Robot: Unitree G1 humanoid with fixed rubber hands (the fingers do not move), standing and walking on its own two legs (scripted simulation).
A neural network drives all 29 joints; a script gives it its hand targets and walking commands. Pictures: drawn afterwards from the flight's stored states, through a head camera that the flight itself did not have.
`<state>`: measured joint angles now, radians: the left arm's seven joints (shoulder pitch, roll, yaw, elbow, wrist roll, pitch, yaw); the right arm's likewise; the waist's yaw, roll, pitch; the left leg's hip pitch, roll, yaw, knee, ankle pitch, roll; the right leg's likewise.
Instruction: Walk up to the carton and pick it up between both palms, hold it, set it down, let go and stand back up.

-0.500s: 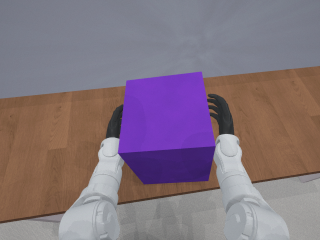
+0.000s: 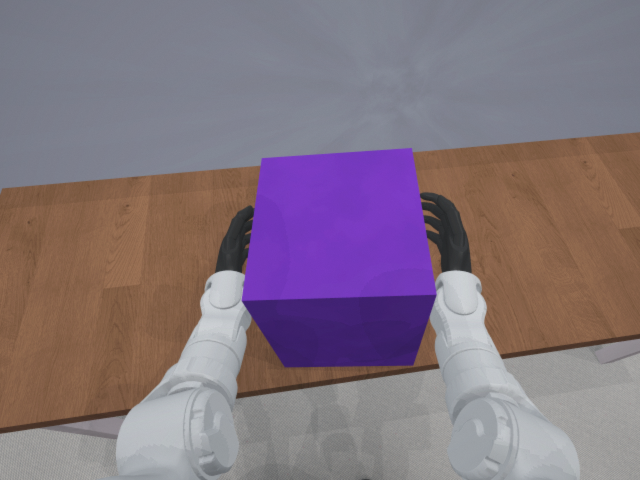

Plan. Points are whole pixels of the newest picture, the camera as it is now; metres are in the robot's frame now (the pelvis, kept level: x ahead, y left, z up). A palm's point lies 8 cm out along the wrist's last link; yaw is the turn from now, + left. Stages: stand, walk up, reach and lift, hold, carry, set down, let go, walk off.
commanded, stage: set down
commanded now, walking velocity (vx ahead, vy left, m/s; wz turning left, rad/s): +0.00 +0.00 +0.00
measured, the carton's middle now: (342, 268) +0.41 -0.01 -0.05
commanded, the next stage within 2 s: none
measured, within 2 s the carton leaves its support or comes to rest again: rests again in 1.52 s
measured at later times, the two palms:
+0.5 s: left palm (236, 261) +0.40 +0.14 -0.02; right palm (453, 260) +0.39 -0.15 +0.01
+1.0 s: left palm (238, 259) +0.40 +0.13 -0.02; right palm (454, 262) +0.39 -0.16 +0.00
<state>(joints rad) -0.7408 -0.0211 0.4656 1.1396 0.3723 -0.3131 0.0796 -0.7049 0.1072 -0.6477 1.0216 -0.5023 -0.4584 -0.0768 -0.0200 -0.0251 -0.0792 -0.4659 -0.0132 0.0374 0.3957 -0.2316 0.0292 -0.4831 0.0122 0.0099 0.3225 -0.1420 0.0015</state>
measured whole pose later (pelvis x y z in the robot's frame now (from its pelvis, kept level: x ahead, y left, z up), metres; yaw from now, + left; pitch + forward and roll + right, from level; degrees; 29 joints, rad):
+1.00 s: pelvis +0.00 +0.00 +0.00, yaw +0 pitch +19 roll -1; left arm -0.78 -0.04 0.55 1.16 0.47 -0.37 0.08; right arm -0.71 0.11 -0.70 1.02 -0.52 -0.46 -0.06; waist -0.02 -0.03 -0.08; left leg -0.49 -0.01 0.04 0.40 -0.23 0.04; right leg -0.51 0.01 0.01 0.32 -0.14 0.00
